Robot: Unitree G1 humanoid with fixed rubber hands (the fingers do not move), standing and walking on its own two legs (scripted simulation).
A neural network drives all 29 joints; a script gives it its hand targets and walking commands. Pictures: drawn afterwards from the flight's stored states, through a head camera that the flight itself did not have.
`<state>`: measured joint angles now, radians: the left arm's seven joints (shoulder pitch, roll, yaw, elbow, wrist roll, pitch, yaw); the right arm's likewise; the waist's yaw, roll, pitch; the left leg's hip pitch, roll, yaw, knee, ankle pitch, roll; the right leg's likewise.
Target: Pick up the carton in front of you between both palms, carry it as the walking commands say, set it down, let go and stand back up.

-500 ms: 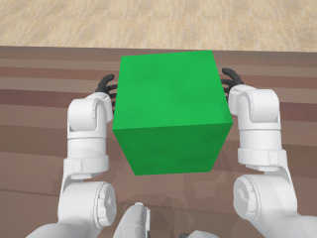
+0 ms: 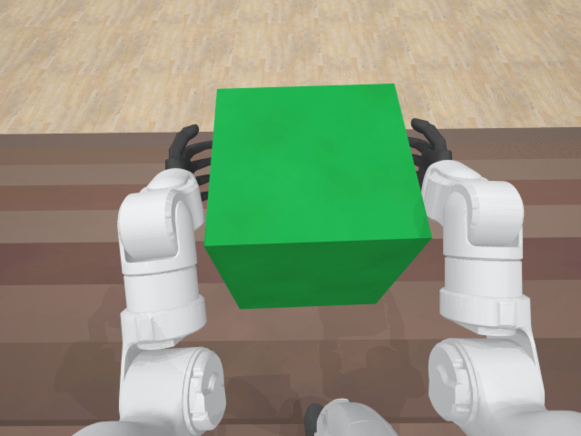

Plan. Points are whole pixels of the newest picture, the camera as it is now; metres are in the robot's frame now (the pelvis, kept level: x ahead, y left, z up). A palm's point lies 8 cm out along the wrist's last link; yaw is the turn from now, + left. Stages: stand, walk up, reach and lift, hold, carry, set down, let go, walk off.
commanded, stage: carry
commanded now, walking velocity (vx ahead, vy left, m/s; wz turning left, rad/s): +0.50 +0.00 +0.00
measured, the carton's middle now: (307, 210) +0.38 -0.03 +0.07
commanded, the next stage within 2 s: none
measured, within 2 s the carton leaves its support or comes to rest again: neither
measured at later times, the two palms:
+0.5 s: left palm (215, 116) +0.77 +0.14 -0.09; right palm (343, 116) +0.75 -0.16 -0.10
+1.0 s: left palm (217, 81) +1.13 +0.18 -0.24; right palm (306, 67) +1.17 -0.12 -0.24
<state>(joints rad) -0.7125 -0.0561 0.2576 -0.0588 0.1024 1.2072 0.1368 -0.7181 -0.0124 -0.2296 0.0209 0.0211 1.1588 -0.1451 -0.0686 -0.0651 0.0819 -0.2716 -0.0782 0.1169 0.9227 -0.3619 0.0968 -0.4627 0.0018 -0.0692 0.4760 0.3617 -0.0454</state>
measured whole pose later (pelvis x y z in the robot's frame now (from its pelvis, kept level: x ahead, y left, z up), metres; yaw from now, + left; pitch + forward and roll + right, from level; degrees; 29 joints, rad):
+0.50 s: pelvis +0.39 +0.01 -0.19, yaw +0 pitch +4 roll +1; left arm -0.72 0.02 0.22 0.25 0.01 1.13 0.15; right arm -0.68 0.02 -0.23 0.20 -0.09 1.14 -0.12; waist -0.04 -0.01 0.01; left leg -0.44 -0.13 0.05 0.75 -0.33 0.16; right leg -0.58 0.05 0.05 1.36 -0.45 -0.04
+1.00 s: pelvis +0.80 -0.02 -0.32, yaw -1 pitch +4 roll -1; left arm -0.59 0.00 0.14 0.14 -0.05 1.07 0.19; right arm -0.58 0.05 -0.26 0.08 -0.07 1.10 -0.12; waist 0.18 0.00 0.04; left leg -0.69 -0.01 -0.03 0.73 0.15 0.04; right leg -0.34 0.14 -0.07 0.94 -0.50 -0.13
